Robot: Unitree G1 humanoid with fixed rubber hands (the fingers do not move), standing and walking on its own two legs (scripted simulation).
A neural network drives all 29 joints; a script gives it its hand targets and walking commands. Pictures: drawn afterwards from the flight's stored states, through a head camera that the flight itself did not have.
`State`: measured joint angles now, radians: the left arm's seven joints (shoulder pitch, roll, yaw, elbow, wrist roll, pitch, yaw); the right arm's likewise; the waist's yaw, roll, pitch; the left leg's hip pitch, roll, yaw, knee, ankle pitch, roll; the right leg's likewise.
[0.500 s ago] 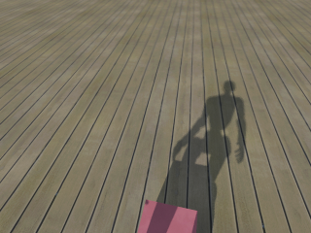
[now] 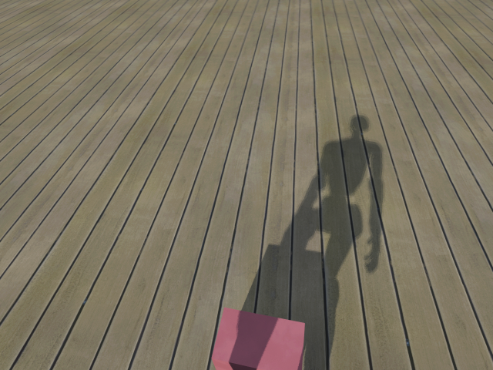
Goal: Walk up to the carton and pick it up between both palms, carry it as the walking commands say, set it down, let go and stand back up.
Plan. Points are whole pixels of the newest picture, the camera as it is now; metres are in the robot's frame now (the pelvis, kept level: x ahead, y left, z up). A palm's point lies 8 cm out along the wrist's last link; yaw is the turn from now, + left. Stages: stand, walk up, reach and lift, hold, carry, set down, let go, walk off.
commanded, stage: stand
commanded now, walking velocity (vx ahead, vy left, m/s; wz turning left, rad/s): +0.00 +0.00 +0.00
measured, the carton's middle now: (259, 353) +0.31 +0.00 -0.62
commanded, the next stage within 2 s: none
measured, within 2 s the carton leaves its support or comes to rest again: neither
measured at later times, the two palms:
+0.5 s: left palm out of the picture -0.08 +0.20 -0.14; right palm out of the picture -0.10 -0.20 -0.15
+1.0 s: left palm out of the picture -0.08 +0.21 -0.14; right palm out of the picture -0.11 -0.18 -0.14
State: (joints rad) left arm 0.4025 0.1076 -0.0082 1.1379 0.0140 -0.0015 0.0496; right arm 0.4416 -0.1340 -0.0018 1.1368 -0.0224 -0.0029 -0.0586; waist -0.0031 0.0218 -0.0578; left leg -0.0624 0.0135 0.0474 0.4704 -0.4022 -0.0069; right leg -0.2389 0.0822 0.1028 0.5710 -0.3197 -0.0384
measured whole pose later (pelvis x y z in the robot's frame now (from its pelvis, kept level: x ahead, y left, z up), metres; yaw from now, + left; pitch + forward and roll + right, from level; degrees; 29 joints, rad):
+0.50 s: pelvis -0.02 +0.00 +0.00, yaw -1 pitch -2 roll +0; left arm 0.38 0.09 0.00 1.19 0.01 0.00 0.05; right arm 0.42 -0.10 -0.01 1.19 -0.02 0.01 -0.06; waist 0.00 0.02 -0.01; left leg -0.05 0.02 0.06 0.45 -0.36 -0.01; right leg -0.22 0.09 0.11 0.53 -0.26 -0.04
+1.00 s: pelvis -0.04 +0.01 +0.01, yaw -2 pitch -2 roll +0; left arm 0.35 0.08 0.02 1.18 0.01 0.01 0.05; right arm 0.41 -0.09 -0.02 1.17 -0.02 0.00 -0.06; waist 0.01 0.01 0.02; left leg -0.06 0.01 0.08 0.44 -0.34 0.01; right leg -0.23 0.07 0.13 0.50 -0.23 -0.01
